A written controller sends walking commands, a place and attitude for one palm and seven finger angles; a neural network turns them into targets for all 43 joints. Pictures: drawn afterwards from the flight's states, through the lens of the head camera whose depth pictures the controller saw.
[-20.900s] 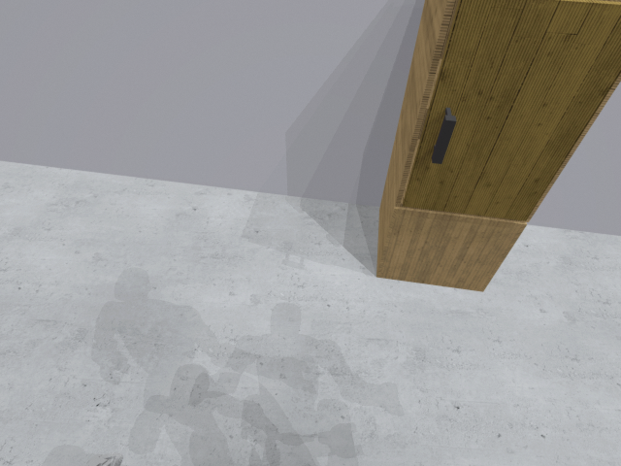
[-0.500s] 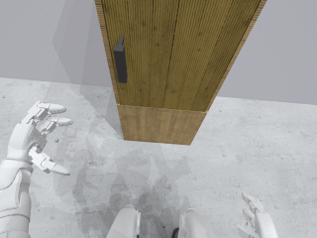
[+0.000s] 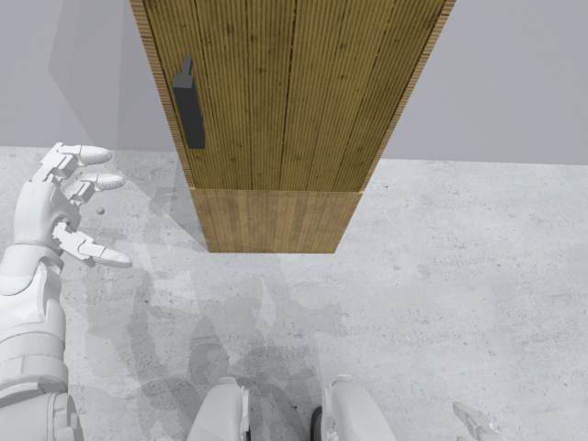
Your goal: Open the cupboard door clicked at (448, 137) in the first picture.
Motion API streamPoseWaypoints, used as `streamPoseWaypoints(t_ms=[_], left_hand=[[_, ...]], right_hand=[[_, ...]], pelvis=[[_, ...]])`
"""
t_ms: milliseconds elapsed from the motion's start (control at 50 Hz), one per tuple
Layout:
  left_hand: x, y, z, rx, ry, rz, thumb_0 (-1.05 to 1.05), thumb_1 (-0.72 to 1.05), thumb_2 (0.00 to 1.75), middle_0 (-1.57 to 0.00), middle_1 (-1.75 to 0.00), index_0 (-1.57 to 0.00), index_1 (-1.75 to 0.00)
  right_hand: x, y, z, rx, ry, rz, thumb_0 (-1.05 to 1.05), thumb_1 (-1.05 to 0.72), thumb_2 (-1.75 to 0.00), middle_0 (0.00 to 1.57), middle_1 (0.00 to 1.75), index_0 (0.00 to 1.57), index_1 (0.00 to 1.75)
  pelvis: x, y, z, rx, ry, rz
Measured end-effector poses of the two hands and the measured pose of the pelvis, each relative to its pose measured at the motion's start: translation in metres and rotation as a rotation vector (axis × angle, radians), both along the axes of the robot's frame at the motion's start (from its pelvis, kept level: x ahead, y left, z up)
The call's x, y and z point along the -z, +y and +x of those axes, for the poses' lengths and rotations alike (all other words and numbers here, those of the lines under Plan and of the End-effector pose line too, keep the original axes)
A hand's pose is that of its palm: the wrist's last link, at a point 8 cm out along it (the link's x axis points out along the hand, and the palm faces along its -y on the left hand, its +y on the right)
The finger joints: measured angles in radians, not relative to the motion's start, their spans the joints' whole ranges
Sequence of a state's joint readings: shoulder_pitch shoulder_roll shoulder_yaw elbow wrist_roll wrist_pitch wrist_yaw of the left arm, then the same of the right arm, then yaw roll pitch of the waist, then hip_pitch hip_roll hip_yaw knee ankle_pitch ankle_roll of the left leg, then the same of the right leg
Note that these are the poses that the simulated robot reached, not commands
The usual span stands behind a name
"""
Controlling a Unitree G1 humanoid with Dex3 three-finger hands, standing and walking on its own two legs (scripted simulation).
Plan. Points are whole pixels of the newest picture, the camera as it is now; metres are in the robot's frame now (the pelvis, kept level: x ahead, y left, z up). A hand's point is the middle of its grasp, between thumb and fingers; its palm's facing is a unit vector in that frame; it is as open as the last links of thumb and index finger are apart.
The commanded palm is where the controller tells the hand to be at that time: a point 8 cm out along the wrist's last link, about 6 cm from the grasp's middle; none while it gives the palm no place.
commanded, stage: move the hooked fingers beside the handle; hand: left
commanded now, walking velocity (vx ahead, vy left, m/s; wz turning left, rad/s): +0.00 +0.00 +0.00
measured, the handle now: (192, 104) +0.58 +0.17 +0.04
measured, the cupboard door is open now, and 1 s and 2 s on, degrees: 0 0 0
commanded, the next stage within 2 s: slide the fingers in behind the handle in 1.64 s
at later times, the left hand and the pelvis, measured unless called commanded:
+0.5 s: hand (129, 161) +0.47 +0.24 +0.04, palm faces +0.02 -1.00 -0.02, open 14.0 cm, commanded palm +0.46 +0.27 +0.04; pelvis -0.01 +0.00 -0.01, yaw +0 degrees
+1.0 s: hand (147, 127) +0.54 +0.23 +0.03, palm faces +0.02 -1.00 -0.02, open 14.0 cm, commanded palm +0.52 +0.26 +0.03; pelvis -0.01 +0.00 -0.03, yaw -2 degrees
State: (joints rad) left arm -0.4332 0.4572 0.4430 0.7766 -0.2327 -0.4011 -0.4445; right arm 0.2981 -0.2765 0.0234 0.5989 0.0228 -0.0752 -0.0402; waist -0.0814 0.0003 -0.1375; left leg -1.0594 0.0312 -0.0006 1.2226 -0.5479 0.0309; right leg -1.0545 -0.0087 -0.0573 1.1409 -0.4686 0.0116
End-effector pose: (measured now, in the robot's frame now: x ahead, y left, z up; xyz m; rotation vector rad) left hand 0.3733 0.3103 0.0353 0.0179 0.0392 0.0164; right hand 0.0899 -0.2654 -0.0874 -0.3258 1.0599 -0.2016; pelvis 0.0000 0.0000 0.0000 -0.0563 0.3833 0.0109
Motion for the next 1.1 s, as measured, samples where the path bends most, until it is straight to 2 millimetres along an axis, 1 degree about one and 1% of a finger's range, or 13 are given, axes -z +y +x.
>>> streamPoseWaypoints(t_ms=[80, 160, 280, 340, 500, 680, 840, 920, 1000, 1100], left_hand=[[-0.001, 0.000, 0.012, -0.009, -0.008, 0.001, -0.02, -0.50, 0.30, -0.30, -1.20, -0.30, -1.20], [-0.005, -0.006, 0.022, 0.006, -0.023, 0.006, -0.02, -0.50, 0.30, -0.29, -1.20, -0.29, -1.20], [0.000, -0.012, 0.041, -0.002, 0.002, -0.009, -0.02, -0.50, 0.30, -0.30, -1.20, -0.30, -1.20], [-0.001, -0.014, 0.051, -0.008, -0.011, -0.001, -0.02, -0.50, 0.30, -0.30, -1.20, -0.30, -1.20], [-0.002, -0.020, 0.078, -0.002, -0.013, 0.000, -0.02, -0.50, 0.30, -0.30, -1.20, -0.30, -1.20], [-0.003, -0.026, 0.104, -0.008, -0.017, -0.001, -0.02, -0.50, 0.30, -0.30, -1.20, -0.30, -1.20], [-0.005, -0.032, 0.128, -0.006, -0.018, -0.004, -0.02, -0.50, 0.30, -0.30, -1.20, -0.30, -1.20], [-0.002, -0.034, 0.141, -0.006, -0.005, -0.007, -0.02, -0.50, 0.30, -0.30, -1.20, -0.30, -1.20], [0.002, -0.030, 0.144, -0.008, -0.011, 0.005, -0.02, -0.50, 0.30, -0.30, -1.20, -0.30, -1.20], [0.009, -0.022, 0.138, -0.011, 0.003, 0.003, -0.02, -0.50, 0.30, -0.30, -1.20, -0.30, -1.20]], right_hand=[[0.002, 0.000, -0.006, 0.009, 0.025, 0.000, 0.01, -0.90, -0.90, 0.21, 0.30, 0.20, 0.30], [0.004, 0.001, -0.012, 0.016, 0.052, 0.006, 0.01, -0.90, -0.90, 0.21, 0.30, 0.20, 0.30], [0.009, 0.001, -0.021, 0.024, 0.092, 0.006, 0.01, -0.90, -0.90, 0.21, 0.30, 0.20, 0.30], [0.011, 0.000, -0.027, 0.032, 0.111, 0.003, 0.01, -0.90, -0.90, 0.21, 0.30, 0.20, 0.30], [0.018, -0.003, -0.051, 0.061, 0.191, -0.005, 0.01, -0.90, -0.90, 0.21, 0.30, 0.20, 0.30], [0.020, -0.006, -0.078, 0.101, 0.272, -0.012, 0.01, -0.91, -0.90, 0.21, 0.30, 0.20, 0.30], [0.021, -0.004, -0.098, 0.122, 0.331, -0.017, 0.01, -0.91, -0.90, 0.21, 0.30, 0.20, 0.30], [0.021, -0.002, -0.107, 0.133, 0.352, -0.021, 0.01, -0.91, -0.90, 0.21, 0.30, 0.20, 0.30], [0.021, 0.001, -0.113, 0.151, 0.371, -0.014, 0.01, -0.91, -0.90, 0.21, 0.30, 0.20, 0.30], [0.021, 0.008, -0.116, 0.156, 0.396, 0.005, 0.00, -0.91, -0.90, 0.21, 0.30, 0.20, 0.30]], pelvis=[[0.001, 0.000, 0.000, 0.001, 0.008, -0.002], [0.002, 0.001, 0.000, 0.001, 0.013, -0.004], [0.004, 0.001, -0.003, 0.000, 0.022, -0.004], [0.007, 0.000, -0.004, 0.002, 0.030, -0.005], [0.013, -0.001, -0.007, 0.003, 0.053, -0.009], [0.017, -0.002, -0.009, 0.009, 0.080, -0.015], [0.022, -0.002, -0.010, 0.012, 0.106, -0.023], [0.025, -0.001, -0.011, 0.015, 0.121, -0.028], [0.027, 0.000, -0.011, 0.024, 0.131, -0.029], [0.025, 0.003, -0.009, 0.029, 0.131, -0.030]])
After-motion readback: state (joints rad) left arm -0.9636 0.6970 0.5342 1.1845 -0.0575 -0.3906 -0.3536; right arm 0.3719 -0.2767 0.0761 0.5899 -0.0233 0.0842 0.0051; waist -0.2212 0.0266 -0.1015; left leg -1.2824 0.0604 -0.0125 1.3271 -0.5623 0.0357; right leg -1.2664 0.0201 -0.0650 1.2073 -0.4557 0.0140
